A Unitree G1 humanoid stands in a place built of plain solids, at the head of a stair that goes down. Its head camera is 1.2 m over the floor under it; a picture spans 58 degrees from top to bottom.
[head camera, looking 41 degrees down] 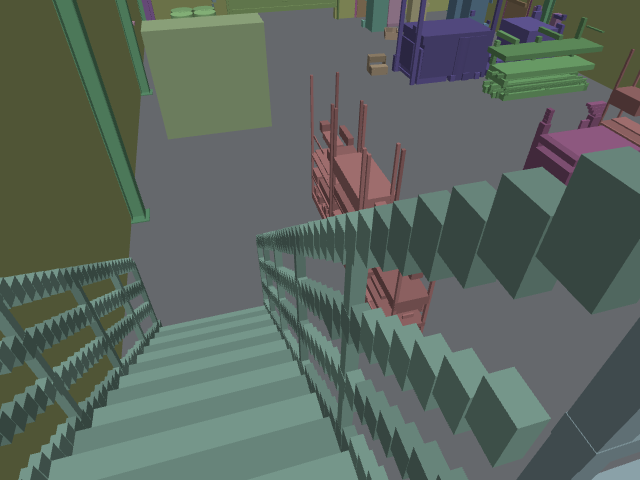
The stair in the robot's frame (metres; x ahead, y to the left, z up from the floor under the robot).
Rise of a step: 0.20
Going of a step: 0.23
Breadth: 1.30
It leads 16 degrees to the left of straight ahead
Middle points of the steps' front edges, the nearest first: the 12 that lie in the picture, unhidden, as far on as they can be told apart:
0.74 0.54 -0.59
0.96 0.60 -0.78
1.19 0.66 -0.98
1.41 0.73 -1.17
1.63 0.79 -1.37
1.86 0.85 -1.57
2.08 0.92 -1.76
2.30 0.98 -1.96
2.53 1.04 -2.15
2.75 1.11 -2.35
2.97 1.17 -2.55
3.20 1.23 -2.74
